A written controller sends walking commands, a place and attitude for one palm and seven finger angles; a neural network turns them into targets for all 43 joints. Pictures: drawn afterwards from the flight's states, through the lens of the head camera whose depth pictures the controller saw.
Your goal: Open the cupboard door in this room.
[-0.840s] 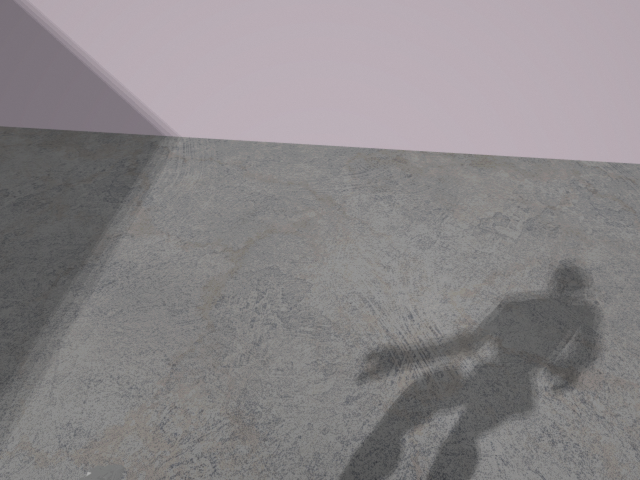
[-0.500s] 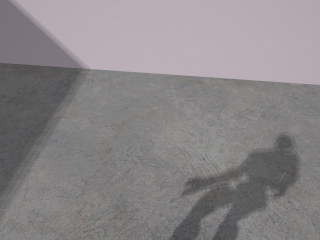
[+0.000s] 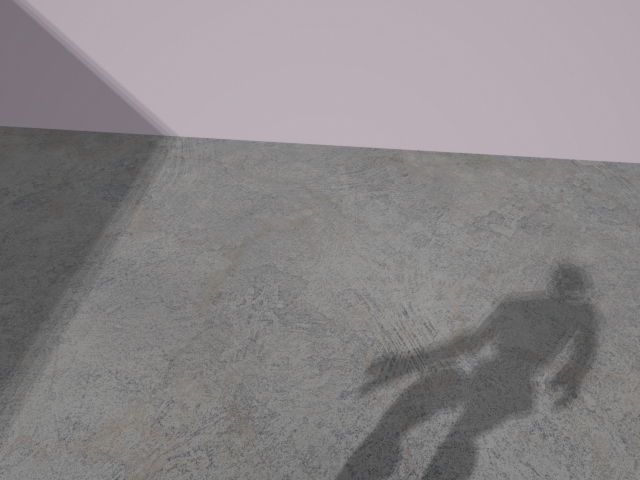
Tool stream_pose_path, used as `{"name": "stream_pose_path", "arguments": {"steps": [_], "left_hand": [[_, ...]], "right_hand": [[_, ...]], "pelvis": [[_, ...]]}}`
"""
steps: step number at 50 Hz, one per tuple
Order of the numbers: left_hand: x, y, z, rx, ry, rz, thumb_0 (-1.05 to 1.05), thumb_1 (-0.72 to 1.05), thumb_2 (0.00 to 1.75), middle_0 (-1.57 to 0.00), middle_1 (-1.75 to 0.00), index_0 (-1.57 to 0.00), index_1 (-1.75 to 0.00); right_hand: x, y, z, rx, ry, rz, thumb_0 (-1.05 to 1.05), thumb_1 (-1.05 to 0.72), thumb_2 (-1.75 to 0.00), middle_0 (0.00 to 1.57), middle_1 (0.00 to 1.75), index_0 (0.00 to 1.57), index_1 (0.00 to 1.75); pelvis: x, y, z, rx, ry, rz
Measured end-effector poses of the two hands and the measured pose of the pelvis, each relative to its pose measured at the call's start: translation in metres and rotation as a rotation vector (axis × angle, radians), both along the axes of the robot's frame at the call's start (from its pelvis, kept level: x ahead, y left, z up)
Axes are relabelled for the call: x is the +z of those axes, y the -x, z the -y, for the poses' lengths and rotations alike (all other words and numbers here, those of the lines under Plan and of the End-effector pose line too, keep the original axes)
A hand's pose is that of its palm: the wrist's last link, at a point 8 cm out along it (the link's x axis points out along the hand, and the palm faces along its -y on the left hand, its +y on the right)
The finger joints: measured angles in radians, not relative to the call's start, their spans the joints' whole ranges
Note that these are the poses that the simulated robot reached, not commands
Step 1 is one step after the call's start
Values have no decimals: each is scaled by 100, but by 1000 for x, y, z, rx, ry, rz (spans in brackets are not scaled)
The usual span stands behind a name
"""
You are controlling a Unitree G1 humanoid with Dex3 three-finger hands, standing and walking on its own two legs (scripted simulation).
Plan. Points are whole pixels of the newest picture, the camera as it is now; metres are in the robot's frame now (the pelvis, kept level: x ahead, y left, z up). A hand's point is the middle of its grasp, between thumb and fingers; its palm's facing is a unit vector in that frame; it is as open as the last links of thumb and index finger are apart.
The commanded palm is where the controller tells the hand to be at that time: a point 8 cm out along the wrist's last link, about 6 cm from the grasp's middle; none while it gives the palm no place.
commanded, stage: stand and wait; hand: left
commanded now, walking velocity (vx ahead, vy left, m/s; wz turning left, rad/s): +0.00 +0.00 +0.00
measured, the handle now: out of the picture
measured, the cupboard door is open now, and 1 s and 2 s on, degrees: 0 0 0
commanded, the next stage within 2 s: turn or walk to find it in 0.06 s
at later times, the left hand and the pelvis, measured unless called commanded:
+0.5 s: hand out of the picture +0.03 +0.22 -0.19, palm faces +0.09 -0.97 -0.25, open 7.4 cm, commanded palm none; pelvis -0.02 +0.01 -0.02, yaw +6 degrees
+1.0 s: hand out of the picture -0.07 +0.17 -0.17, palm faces +0.36 -0.90 -0.26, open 7.4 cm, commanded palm none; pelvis -0.05 -0.03 -0.01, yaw +21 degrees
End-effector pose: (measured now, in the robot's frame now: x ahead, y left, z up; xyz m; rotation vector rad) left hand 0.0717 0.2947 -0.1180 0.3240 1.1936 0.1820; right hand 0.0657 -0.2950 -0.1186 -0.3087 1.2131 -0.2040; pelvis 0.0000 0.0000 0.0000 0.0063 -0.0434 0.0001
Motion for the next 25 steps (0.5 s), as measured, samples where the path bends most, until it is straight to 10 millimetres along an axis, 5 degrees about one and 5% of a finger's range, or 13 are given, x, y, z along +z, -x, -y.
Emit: {"name": "stream_pose_path", "arguments": {"steps": [12,25], "left_hand": [[-3,-1,7,30,7,29,0,90,90,-21,-30,-20,-30],[-38,53,27,139,100,-42,0,90,90,-21,-30,-20,-30]], "right_hand": [[-4,-7,-5,27,-11,3,1,-90,-90,21,30,20,30],[-27,13,-64,68,-102,-56,1,-90,-90,21,30,20,30]], "pelvis": [[-3,4,2,33,1,-11],[-18,17,-9,109,7,-35]]}}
